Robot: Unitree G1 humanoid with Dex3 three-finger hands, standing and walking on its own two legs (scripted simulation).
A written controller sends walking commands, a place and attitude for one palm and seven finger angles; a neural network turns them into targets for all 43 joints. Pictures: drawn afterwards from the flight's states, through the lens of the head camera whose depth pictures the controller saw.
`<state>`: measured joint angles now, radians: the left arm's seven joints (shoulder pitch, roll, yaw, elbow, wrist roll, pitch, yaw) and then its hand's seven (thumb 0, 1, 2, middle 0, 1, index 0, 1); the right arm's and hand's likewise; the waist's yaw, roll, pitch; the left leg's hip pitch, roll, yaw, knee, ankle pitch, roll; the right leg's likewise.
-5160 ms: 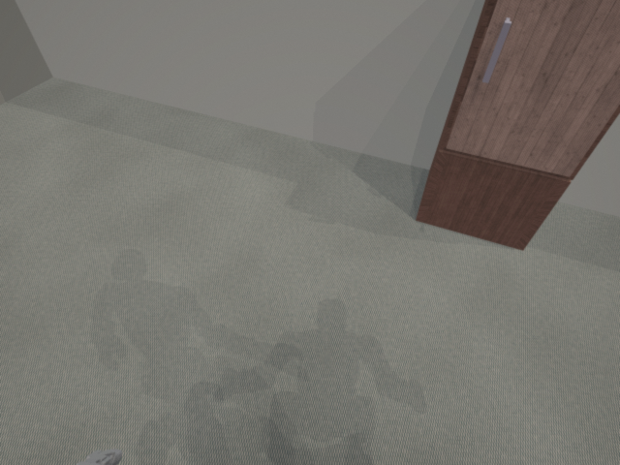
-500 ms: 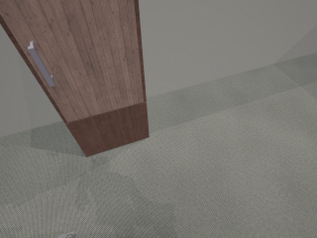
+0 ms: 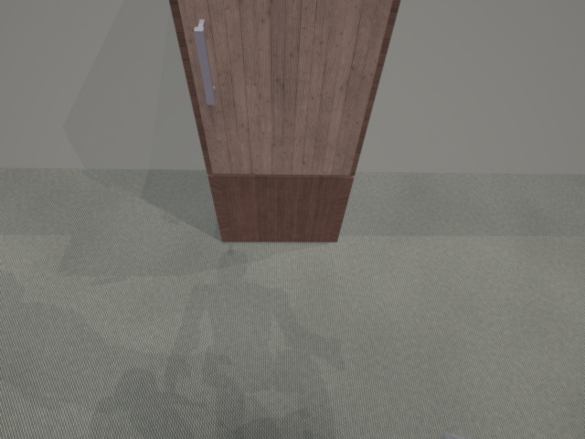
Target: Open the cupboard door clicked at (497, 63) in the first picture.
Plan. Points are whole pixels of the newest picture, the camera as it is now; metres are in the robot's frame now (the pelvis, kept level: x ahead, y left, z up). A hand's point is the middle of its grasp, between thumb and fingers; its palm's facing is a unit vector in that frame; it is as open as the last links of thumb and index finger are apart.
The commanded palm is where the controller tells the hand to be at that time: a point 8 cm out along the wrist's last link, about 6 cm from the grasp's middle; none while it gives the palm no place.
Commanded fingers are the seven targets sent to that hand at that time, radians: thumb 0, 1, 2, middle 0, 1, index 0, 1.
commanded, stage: take the last steps up to it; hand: left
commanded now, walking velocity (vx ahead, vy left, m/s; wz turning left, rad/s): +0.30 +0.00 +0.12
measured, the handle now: (206, 64) +0.81 +0.27 +0.04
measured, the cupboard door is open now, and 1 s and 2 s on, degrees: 0 0 0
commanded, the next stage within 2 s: come to a stop and stand still in 1.00 s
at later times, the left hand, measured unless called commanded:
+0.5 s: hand out of the picture +0.04 +0.14 -0.15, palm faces +0.13 -0.97 -0.18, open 7.4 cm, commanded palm none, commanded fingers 0.00 0.90 0.90 -0.20 -0.30 -0.20 -0.30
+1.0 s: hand (166, 343) +0.26 +0.24 -0.16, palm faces +0.11 -0.97 -0.20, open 7.4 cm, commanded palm none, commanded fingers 0.00 0.90 0.90 -0.20 -0.30 -0.20 -0.30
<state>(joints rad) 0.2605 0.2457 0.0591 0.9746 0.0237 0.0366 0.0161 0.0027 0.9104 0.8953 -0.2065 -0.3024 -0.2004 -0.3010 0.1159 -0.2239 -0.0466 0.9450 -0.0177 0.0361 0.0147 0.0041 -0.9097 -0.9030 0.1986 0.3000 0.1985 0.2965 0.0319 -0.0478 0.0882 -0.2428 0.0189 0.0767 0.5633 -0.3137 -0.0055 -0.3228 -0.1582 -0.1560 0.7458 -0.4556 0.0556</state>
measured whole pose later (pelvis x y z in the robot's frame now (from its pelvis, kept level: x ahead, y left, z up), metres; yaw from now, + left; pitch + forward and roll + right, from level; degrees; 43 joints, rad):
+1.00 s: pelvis +0.23 +0.05 +0.01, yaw +3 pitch -1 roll +1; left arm 0.22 0.19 0.07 1.05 0.03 -0.01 0.00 0.00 0.92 0.90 -0.20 -0.30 -0.19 -0.30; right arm 0.26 -0.15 -0.04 1.08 -0.03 -0.05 -0.02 -0.01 -0.94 -0.90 0.20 0.30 0.20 0.30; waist 0.00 -0.03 0.03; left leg -0.17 0.02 0.20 0.40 -0.22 0.03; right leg -0.48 -0.12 -0.08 0.92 -0.30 0.01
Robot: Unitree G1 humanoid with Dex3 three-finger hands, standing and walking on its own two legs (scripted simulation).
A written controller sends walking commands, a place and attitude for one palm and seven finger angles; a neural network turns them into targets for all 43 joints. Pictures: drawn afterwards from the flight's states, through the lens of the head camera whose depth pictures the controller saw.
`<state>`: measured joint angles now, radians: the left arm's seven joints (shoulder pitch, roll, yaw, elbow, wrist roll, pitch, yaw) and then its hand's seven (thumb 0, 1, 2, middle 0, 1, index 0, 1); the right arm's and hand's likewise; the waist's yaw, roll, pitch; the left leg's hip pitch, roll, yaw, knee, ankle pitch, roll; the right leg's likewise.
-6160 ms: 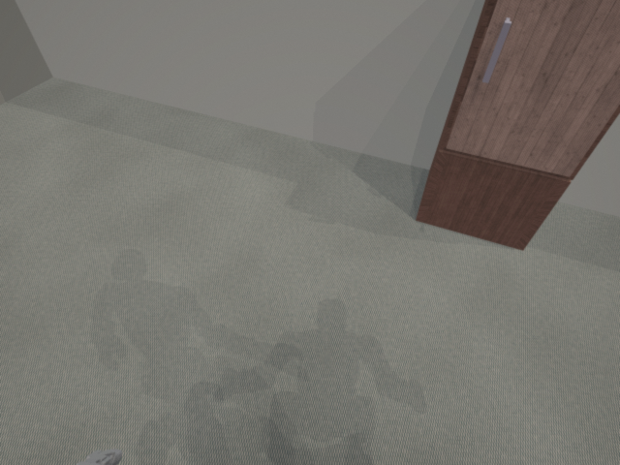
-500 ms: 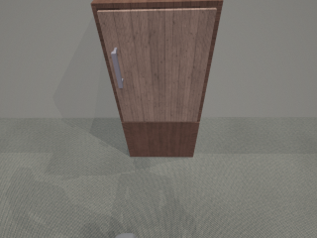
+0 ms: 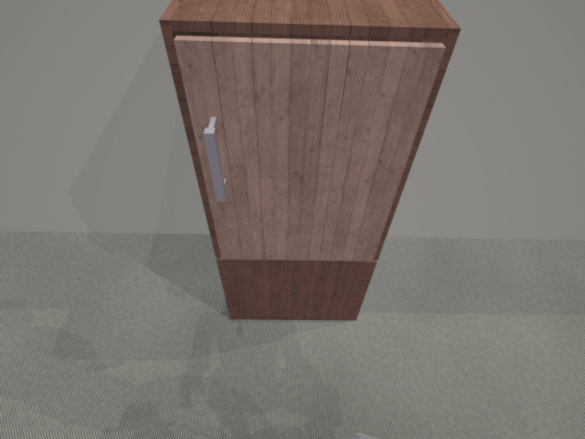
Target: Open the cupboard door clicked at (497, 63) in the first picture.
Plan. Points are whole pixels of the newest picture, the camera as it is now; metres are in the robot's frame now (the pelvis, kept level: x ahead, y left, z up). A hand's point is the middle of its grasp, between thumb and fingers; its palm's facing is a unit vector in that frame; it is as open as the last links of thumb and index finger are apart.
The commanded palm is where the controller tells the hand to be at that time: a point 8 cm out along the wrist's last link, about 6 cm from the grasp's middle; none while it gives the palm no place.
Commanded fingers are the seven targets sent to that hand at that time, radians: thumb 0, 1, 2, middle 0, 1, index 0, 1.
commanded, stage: come to a stop and stand still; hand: left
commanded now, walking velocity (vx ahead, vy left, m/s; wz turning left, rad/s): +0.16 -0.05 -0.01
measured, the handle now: (217, 161) +0.59 +0.19 +0.02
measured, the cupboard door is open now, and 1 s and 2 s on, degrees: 0 0 0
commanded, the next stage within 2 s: look again from close up in 1.52 s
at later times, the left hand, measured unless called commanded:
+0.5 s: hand out of the picture +0.13 +0.19 -0.17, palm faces +0.04 -0.97 -0.25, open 7.3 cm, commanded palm none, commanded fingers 0.00 0.90 0.90 -0.20 -0.30 -0.20 -0.30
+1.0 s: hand out of the picture +0.08 +0.21 -0.18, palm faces -0.03 -0.98 -0.19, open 7.4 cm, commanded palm none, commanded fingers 0.00 0.90 0.90 -0.20 -0.30 -0.20 -0.30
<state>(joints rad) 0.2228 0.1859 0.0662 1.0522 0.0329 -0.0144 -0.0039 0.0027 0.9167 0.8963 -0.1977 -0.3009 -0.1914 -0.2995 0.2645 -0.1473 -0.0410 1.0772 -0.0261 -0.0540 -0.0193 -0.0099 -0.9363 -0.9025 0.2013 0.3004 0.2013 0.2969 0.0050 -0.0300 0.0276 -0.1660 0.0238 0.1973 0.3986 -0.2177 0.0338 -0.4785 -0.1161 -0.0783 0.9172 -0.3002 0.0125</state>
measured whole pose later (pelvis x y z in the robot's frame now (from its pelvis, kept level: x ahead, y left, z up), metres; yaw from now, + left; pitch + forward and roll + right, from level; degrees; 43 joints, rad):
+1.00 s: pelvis +0.05 +0.01 +0.01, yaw -2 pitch +1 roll -1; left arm 0.22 0.22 0.06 1.07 0.02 0.07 0.00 0.00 0.91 0.90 -0.20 -0.30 -0.19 -0.30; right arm 0.27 -0.15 -0.04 1.06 -0.03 0.01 -0.04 0.00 -0.91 -0.90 0.20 0.30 0.20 0.30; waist -0.03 -0.03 0.05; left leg -0.23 0.06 0.06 0.39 -0.17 0.00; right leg -0.30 -0.04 -0.01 0.75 -0.43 0.05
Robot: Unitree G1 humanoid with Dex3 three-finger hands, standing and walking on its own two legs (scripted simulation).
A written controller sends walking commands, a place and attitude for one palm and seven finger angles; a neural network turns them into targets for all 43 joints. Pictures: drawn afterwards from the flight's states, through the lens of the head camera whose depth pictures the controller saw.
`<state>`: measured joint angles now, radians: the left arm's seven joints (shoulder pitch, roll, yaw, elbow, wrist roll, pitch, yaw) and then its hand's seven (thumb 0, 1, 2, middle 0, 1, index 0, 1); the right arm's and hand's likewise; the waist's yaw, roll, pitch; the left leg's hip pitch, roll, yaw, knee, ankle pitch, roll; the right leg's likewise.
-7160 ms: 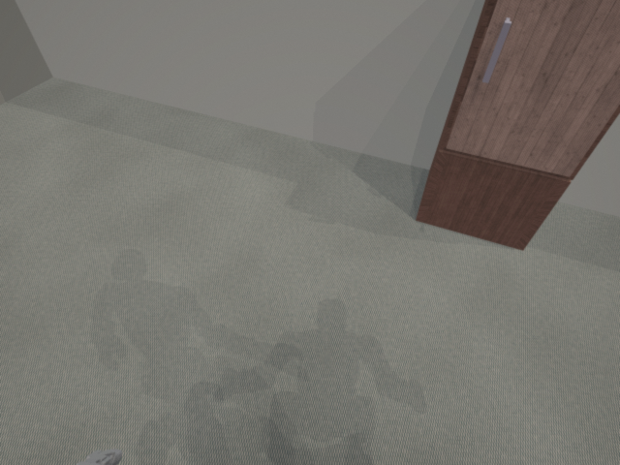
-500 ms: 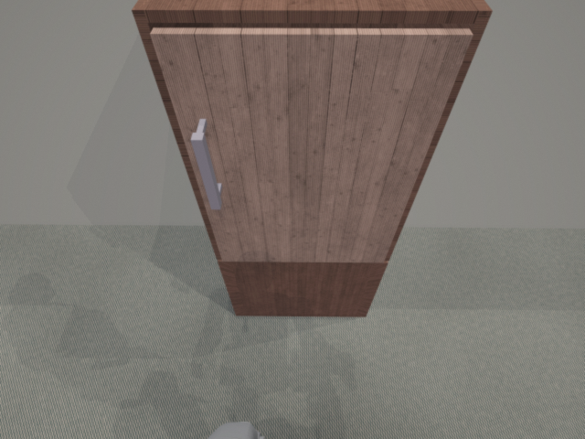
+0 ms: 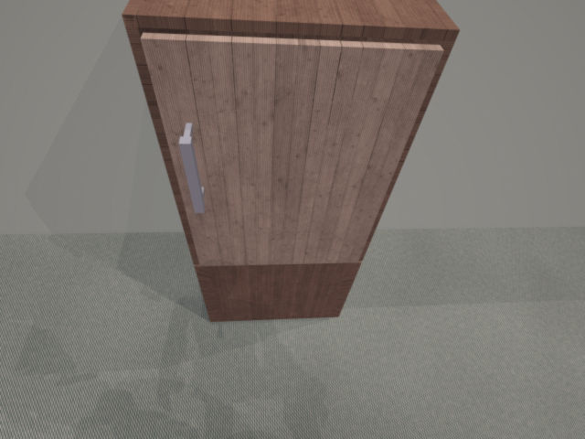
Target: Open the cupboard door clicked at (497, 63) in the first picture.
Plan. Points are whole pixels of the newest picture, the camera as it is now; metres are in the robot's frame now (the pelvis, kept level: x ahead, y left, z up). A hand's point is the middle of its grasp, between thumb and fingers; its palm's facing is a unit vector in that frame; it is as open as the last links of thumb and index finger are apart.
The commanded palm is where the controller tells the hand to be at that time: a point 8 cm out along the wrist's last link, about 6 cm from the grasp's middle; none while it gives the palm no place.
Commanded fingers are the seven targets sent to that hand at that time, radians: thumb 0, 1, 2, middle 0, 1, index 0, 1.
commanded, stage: come to a stop and stand still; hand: left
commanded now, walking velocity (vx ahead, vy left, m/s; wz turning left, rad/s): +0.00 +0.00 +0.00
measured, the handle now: (194, 171) +0.54 +0.19 +0.02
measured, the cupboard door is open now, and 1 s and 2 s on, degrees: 0 0 0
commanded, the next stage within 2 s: look again from close up in 0.52 s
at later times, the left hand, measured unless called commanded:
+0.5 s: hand out of the picture +0.01 +0.11 -0.18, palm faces +0.06 -0.98 -0.20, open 7.2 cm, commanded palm none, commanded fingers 0.00 0.90 0.90 -0.20 -0.30 -0.20 -0.30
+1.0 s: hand out of the picture -0.03 +0.16 -0.19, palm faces +0.05 -0.99 -0.16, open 7.4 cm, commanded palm none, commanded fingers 0.00 0.90 0.90 -0.20 -0.30 -0.20 -0.30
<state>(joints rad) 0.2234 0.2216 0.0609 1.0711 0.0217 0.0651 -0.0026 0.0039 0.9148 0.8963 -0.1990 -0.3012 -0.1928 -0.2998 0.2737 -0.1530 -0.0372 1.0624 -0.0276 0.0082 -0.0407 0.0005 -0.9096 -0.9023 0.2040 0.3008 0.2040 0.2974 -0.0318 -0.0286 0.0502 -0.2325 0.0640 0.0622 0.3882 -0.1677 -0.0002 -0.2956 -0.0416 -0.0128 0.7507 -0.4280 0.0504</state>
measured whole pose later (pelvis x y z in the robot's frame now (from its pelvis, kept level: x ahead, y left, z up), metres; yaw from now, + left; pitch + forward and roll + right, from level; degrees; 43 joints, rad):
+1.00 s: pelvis -0.03 -0.01 -0.01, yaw +1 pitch -2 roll -1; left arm 0.33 0.17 0.00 1.06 0.03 0.00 0.03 0.00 0.91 0.90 -0.20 -0.30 -0.20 -0.30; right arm 0.25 -0.16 -0.01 1.02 -0.02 -0.01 -0.03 0.00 -0.94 -0.90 0.20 0.30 0.20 0.30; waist 0.01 -0.03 0.00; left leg -0.26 -0.01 0.05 0.52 -0.23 0.05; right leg -0.17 -0.04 -0.05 0.49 -0.28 0.02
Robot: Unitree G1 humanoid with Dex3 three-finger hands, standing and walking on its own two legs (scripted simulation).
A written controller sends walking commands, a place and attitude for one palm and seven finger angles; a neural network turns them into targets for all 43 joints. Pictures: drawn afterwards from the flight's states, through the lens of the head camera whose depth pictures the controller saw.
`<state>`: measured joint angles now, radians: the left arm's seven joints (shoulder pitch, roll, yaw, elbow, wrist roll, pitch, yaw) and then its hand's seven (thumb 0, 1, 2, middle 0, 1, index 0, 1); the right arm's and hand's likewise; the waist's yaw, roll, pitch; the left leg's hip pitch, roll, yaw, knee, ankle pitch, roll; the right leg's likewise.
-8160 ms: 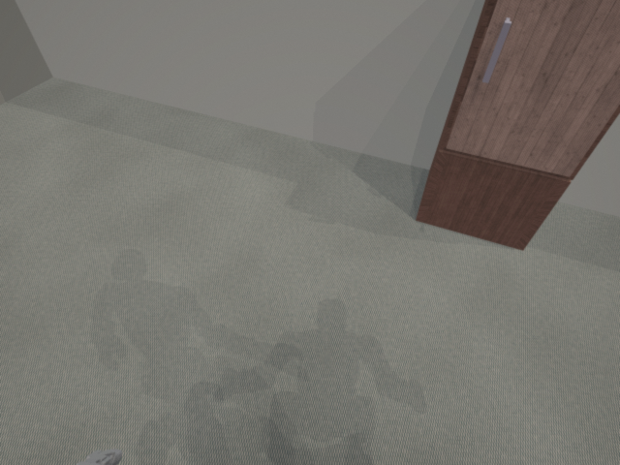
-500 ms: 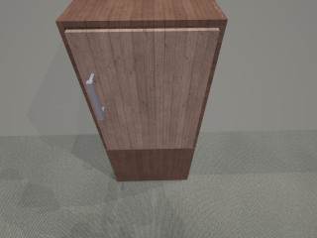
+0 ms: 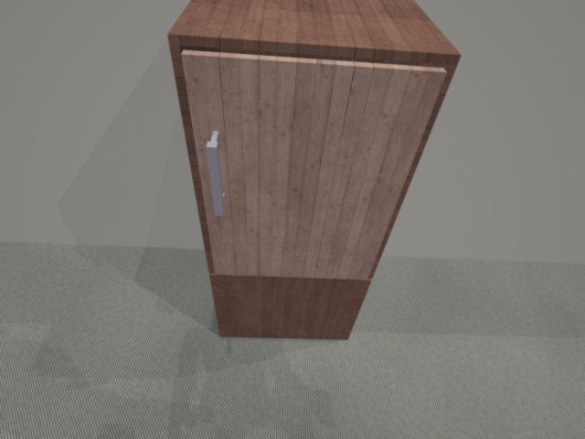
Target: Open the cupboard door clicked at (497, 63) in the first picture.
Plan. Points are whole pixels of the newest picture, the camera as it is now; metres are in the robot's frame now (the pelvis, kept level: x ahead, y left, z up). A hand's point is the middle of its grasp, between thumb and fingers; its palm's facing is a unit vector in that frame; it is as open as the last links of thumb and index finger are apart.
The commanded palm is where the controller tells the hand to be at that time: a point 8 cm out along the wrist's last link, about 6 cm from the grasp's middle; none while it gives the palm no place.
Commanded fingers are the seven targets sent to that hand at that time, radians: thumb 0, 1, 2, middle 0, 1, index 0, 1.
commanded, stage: look again from close up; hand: left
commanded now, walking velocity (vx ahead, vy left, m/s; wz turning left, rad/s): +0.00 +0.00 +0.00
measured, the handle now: (217, 175) +0.57 +0.19 +0.03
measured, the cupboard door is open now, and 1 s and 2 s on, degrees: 0 0 0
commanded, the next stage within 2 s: shuffle to correct the standing spot in 0.08 s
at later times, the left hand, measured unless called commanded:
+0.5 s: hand out of the picture -0.05 +0.16 -0.18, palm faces +0.06 -0.99 -0.14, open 7.4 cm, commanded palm none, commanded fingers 0.00 0.90 0.90 -0.20 -0.30 -0.20 -0.30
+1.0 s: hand out of the picture +0.05 +0.16 -0.18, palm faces +0.05 -0.98 -0.19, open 7.3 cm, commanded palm none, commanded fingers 0.00 0.90 0.90 -0.20 -0.30 -0.20 -0.30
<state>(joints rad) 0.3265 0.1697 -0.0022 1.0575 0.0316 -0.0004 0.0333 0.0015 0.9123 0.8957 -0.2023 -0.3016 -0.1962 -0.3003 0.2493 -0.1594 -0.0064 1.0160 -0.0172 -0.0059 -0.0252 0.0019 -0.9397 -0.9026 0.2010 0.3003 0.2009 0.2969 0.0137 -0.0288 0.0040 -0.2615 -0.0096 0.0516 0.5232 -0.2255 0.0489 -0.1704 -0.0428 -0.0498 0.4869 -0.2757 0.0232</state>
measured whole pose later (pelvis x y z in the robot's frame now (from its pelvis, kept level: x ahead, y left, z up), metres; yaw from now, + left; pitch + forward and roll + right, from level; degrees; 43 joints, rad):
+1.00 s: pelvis +0.04 -0.02 +0.00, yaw +0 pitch +0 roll +0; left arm 0.28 0.16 0.03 1.03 0.02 0.00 0.05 0.02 0.93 0.90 -0.20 -0.30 -0.20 -0.30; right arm 0.22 -0.14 -0.02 1.04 -0.01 -0.01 -0.06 0.01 -0.93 -0.90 0.20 0.30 0.20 0.30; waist 0.01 -0.03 0.05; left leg -0.26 0.00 0.04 0.55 -0.28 0.03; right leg -0.19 -0.01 -0.02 0.55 -0.34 0.01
